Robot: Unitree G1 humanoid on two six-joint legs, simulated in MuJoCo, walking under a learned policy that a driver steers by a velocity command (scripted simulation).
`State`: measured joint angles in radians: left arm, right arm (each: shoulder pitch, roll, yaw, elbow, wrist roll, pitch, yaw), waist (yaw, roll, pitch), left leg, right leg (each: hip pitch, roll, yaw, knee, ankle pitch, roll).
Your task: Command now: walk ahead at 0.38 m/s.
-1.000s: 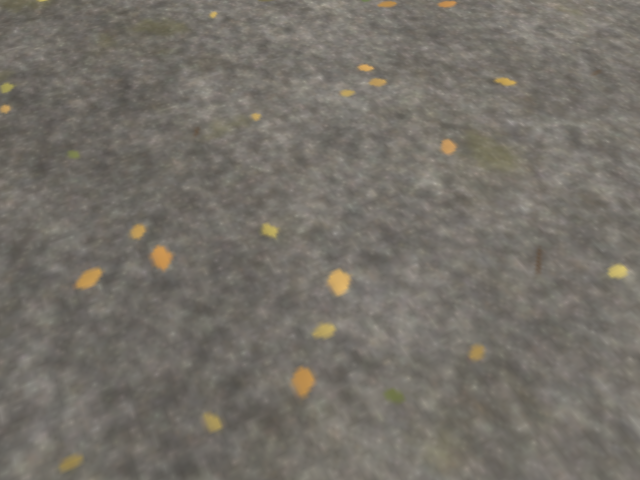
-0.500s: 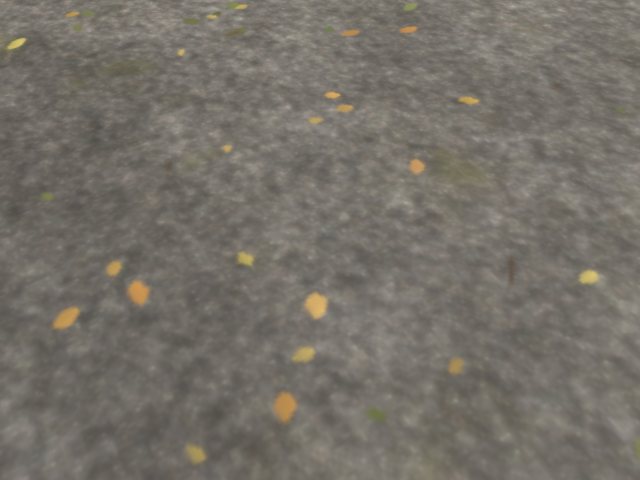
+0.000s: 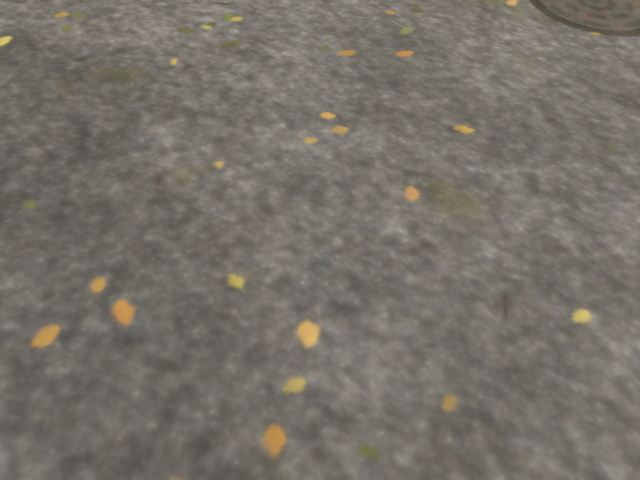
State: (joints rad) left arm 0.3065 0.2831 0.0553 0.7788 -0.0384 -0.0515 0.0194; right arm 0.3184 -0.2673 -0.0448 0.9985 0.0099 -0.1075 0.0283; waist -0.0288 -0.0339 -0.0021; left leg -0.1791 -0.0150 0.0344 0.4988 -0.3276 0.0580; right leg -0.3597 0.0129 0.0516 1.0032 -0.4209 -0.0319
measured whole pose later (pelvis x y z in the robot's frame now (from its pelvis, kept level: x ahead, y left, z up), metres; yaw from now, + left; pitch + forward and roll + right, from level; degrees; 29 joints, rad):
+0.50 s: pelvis +0.26 -0.05 -0.01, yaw +1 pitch +1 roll -1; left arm 0.13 0.26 0.05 0.74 -0.01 -0.09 -0.03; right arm 0.36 -0.28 -0.03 0.93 0.03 -0.09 0.00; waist -0.03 0.02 0.06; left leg -0.30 0.03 -0.05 1.19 -0.39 0.05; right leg -0.38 0.05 -0.07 0.50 -0.14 -0.07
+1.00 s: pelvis +0.54 +0.02 -0.01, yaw +0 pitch +2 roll -1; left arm 0.33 0.29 0.04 0.91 -0.03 -0.08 -0.01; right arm 0.12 -0.27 -0.04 0.77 0.00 -0.10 0.03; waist 0.03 -0.01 0.04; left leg -0.44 0.00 0.04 0.55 -0.16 0.06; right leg -0.26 0.00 0.04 1.06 -0.47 -0.04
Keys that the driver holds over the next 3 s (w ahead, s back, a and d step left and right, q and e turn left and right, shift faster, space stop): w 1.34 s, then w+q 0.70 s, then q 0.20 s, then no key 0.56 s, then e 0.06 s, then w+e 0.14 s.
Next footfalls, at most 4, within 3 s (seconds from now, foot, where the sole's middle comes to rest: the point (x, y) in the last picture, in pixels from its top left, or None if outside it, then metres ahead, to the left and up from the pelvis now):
0.38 right None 0.38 -0.13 -0.77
0.90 left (255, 417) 0.67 0.11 -0.78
1.46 right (354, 305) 0.97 -0.13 -0.78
2.00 left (243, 236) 1.20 0.17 -0.78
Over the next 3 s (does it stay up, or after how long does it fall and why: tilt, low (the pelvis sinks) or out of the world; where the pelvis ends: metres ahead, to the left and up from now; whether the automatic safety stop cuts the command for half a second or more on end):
stays up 1.32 0.13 -0.01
